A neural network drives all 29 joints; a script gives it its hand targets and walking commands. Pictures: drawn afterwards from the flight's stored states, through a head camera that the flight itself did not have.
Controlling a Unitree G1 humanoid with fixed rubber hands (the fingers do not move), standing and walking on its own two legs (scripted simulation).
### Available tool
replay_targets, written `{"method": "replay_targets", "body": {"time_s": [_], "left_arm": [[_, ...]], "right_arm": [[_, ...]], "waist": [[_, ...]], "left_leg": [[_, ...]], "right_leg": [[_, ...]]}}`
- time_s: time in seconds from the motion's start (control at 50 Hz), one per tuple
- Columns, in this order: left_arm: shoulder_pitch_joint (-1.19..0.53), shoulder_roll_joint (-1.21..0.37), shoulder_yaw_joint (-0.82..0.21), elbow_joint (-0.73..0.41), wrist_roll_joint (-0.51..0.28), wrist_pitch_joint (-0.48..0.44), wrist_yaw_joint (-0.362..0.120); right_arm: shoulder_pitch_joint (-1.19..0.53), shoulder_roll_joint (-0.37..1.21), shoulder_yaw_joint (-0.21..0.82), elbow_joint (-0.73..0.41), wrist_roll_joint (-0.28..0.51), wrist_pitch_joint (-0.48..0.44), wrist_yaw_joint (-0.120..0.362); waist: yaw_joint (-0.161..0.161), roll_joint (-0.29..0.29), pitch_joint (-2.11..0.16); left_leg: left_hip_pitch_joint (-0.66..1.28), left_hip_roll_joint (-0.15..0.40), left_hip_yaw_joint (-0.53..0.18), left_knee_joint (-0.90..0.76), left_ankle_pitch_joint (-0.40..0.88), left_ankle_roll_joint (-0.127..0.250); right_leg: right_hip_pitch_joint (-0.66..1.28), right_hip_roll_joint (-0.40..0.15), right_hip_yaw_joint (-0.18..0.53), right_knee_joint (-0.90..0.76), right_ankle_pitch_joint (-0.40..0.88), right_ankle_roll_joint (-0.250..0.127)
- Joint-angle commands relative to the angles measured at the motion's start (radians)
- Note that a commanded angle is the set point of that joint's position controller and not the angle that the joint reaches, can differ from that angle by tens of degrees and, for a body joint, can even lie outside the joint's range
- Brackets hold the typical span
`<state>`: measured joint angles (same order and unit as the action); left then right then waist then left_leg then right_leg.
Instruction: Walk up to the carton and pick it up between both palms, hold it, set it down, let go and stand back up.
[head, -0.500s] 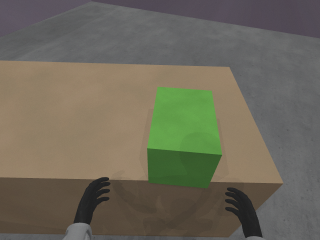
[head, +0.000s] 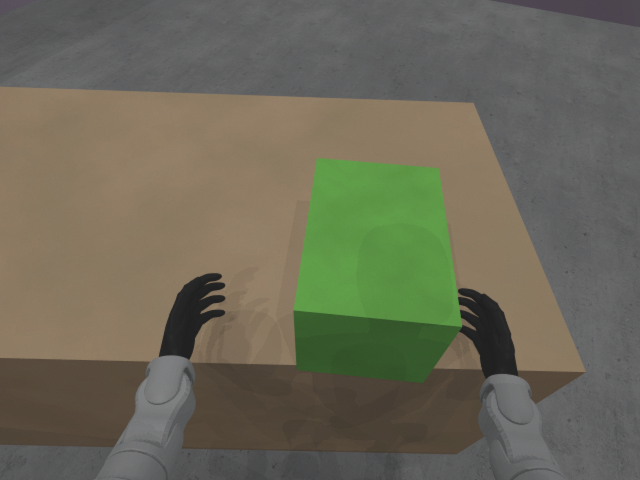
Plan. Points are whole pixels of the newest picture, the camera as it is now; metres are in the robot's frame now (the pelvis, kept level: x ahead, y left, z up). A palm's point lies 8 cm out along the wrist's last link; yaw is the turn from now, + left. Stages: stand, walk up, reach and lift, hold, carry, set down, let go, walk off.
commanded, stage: reach and lift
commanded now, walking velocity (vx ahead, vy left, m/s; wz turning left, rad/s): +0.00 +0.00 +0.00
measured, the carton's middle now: (368, 267) +0.44 -0.05 -0.02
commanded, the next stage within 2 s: none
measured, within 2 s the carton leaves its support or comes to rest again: neither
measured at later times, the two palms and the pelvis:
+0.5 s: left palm (182, 306) +0.34 +0.20 +0.02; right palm (492, 320) +0.34 -0.20 +0.02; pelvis -0.02 +0.02 +0.00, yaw -1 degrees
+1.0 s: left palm (234, 257) +0.40 +0.14 +0.04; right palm (490, 274) +0.41 -0.21 +0.04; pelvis -0.02 +0.00 +0.00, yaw +0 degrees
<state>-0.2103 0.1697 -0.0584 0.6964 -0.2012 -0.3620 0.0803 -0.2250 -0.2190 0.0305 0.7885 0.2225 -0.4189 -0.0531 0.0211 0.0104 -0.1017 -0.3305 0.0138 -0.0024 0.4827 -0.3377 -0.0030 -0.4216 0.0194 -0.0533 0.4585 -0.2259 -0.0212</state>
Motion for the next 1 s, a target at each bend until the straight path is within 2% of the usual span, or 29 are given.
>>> {"method": "replay_targets", "body": {"time_s": [0.0,0.06,0.1,0.2,0.24,0.3,0.32,0.34,0.38,0.46,0.48,0.52,0.56,0.6,0.62,0.64,0.68,0.7,0.74,0.8,0.84,0.88,0.98], "left_arm": [[-0.233,0.106,0.034,-0.123,-0.016,-0.029,-0.008],[-0.277,0.097,0.020,-0.114,-0.034,-0.014,-0.014],[-0.292,0.115,0.027,-0.101,-0.032,-0.006,-0.011],[-0.353,0.094,0.025,-0.044,-0.041,0.014,-0.010],[-0.401,0.095,0.025,-0.042,-0.039,0.017,-0.008],[-0.454,0.079,0.022,0.001,-0.041,0.034,0.000],[-0.453,0.087,0.027,0.010,-0.032,0.036,0.003],[-0.479,0.090,0.031,0.005,-0.027,0.038,0.005],[-0.540,0.082,0.043,0.029,-0.020,0.046,0.010],[-0.652,0.078,0.061,0.066,0.000,0.055,0.025],[-0.680,0.064,0.053,0.085,-0.001,0.058,0.027],[-0.714,0.044,0.059,0.138,0.006,0.068,0.029],[-0.759,0.050,0.060,0.177,0.014,0.073,0.028],[-0.813,0.039,0.062,0.217,0.027,0.071,0.030],[-0.839,0.051,0.076,0.228,0.033,0.068,0.031],[-0.862,0.053,0.087,0.263,0.035,0.067,0.030],[-0.903,0.049,0.093,0.281,0.037,0.059,0.030],[-0.923,0.051,0.100,0.271,0.037,0.054,0.030],[-0.944,0.052,0.102,0.271,0.042,0.047,0.031],[-0.947,0.048,0.111,0.277,0.052,0.044,0.030],[-0.937,0.048,0.119,0.291,0.048,0.047,0.027],[-0.928,0.043,0.122,0.267,0.050,0.051,0.022],[-0.863,0.053,0.140,0.218,0.067,0.062,0.014]], "right_arm": [[-0.235,-0.128,-0.030,-0.121,0.015,-0.021,0.003],[-0.295,-0.146,-0.030,-0.090,0.026,-0.006,0.004],[-0.315,-0.149,-0.031,-0.064,0.033,0.007,0.007],[-0.397,-0.158,-0.035,-0.006,0.038,0.028,0.016],[-0.439,-0.168,-0.047,0.010,0.035,0.033,0.017],[-0.506,-0.183,-0.045,0.038,0.043,0.041,0.022],[-0.519,-0.187,-0.050,0.048,0.044,0.042,0.024],[-0.538,-0.178,-0.047,0.058,0.046,0.046,0.027],[-0.605,-0.185,-0.065,0.058,0.045,0.050,0.028],[-0.693,-0.185,-0.084,0.141,0.037,0.064,0.023],[-0.720,-0.185,-0.082,0.163,0.036,0.068,0.024],[-0.774,-0.183,-0.091,0.196,0.033,0.071,0.027],[-0.809,-0.181,-0.099,0.247,0.015,0.077,0.030],[-0.851,-0.183,-0.112,0.304,0.001,0.082,0.029],[-0.868,-0.182,-0.121,0.312,-0.005,0.081,0.027],[-0.891,-0.189,-0.128,0.323,-0.017,0.080,0.023],[-0.930,-0.183,-0.133,0.338,-0.031,0.075,0.016],[-0.944,-0.173,-0.125,0.337,-0.029,0.072,0.016],[-0.969,-0.169,-0.122,0.337,-0.030,0.069,0.013],[-0.990,-0.171,-0.115,0.308,-0.048,0.066,0.015],[-1.001,-0.167,-0.103,0.289,-0.051,0.071,0.014],[-0.989,-0.165,-0.112,0.268,-0.059,0.075,0.013],[-0.948,-0.156,-0.104,0.197,-0.080,0.097,0.009]], "waist": [[-0.003,-0.034,-0.382],[-0.003,0.004,-0.377],[0.002,-0.012,-0.368],[-0.003,-0.007,-0.379],[-0.016,-0.010,-0.411],[-0.006,-0.025,-0.428],[-0.001,-0.008,-0.442],[0.008,0.015,-0.450],[0.003,-0.002,-0.460],[0.000,-0.002,-0.467],[-0.006,0.006,-0.468],[0.002,0.016,-0.461],[-0.008,-0.006,-0.452],[-0.011,0.019,-0.461],[-0.019,0.002,-0.471],[-0.019,-0.012,-0.474],[-0.030,-0.006,-0.510],[-0.025,-0.015,-0.532],[-0.018,0.001,-0.586],[-0.016,-0.019,-0.663],[-0.017,-0.051,-0.702],[-0.016,-0.040,-0.743],[-0.017,-0.075,-0.815]], "left_leg": [[0.046,-0.042,-0.046,0.001,0.713,-0.043],[0.062,-0.045,-0.039,-0.002,0.742,-0.053],[0.055,-0.036,-0.039,-0.006,0.741,-0.060],[0.079,-0.026,-0.039,-0.024,0.754,-0.064],[0.090,-0.015,-0.043,-0.024,0.775,-0.070],[0.103,-0.007,-0.049,-0.025,0.781,-0.073],[0.096,-0.006,-0.047,-0.027,0.781,-0.074],[0.098,-0.009,-0.039,-0.026,0.768,-0.074],[0.058,-0.003,-0.046,-0.041,0.708,-0.073],[0.011,0.004,-0.050,-0.062,0.591,-0.064],[-0.001,0.004,-0.046,-0.068,0.559,-0.063],[-0.032,0.003,-0.046,-0.076,0.480,-0.056],[-0.070,0.001,-0.044,-0.098,0.401,-0.052],[-0.111,0.002,-0.049,-0.108,0.336,-0.049],[-0.131,0.000,-0.045,-0.113,0.309,-0.044],[-0.156,-0.002,-0.045,-0.115,0.296,-0.039],[-0.168,-0.005,-0.046,-0.119,0.277,-0.038],[-0.172,-0.005,-0.049,-0.121,0.278,-0.034],[-0.170,-0.010,-0.042,-0.120,0.325,-0.034],[-0.162,-0.011,-0.041,-0.125,0.383,-0.037],[-0.154,-0.011,-0.040,-0.130,0.456,-0.040],[-0.140,-0.016,-0.036,-0.131,0.547,-0.047],[-0.116,-0.028,-0.028,-0.155,0.723,-0.054]], "right_leg": [[0.394,0.006,0.107,0.046,0.668,0.028],[0.373,0.012,0.104,0.039,0.657,0.027],[0.376,0.014,0.099,0.023,0.637,0.031],[0.343,0.014,0.098,-0.008,0.592,0.024],[0.333,0.017,0.090,-0.020,0.566,0.027],[0.301,0.018,0.087,-0.033,0.541,0.028],[0.302,0.015,0.088,-0.040,0.525,0.026],[0.304,0.015,0.090,-0.050,0.512,0.029],[0.288,0.014,0.088,-0.052,0.465,0.028],[0.235,0.009,0.084,-0.066,0.359,0.029],[0.227,0.009,0.083,-0.071,0.330,0.025],[0.185,0.007,0.081,-0.068,0.274,0.026],[0.161,0.007,0.073,-0.071,0.227,0.034],[0.152,0.003,0.078,-0.066,0.195,0.032],[0.148,0.002,0.077,-0.069,0.184,0.035],[0.145,-0.001,0.081,-0.068,0.186,0.039],[0.145,-0.004,0.075,-0.065,0.191,0.039],[0.147,-0.003,0.076,-0.072,0.194,0.037],[0.163,-0.003,0.080,-0.069,0.242,0.041],[0.194,-0.004,0.082,-0.076,0.318,0.049],[0.221,-0.003,0.079,-0.078,0.398,0.054],[0.265,-0.006,0.086,-0.081,0.498,0.055],[0.413,-0.008,0.099,-0.095,0.752,0.072]]}}
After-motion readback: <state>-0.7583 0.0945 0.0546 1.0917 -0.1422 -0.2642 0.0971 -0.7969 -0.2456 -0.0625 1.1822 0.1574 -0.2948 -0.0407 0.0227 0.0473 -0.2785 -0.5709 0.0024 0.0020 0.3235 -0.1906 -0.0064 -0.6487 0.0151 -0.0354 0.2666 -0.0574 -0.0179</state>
